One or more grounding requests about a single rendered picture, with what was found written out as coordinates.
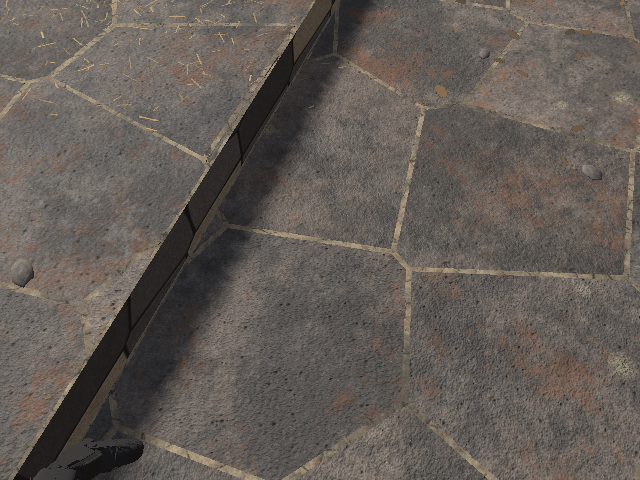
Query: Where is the left robot hand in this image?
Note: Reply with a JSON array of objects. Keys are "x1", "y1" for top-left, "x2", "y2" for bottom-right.
[{"x1": 30, "y1": 438, "x2": 144, "y2": 480}]

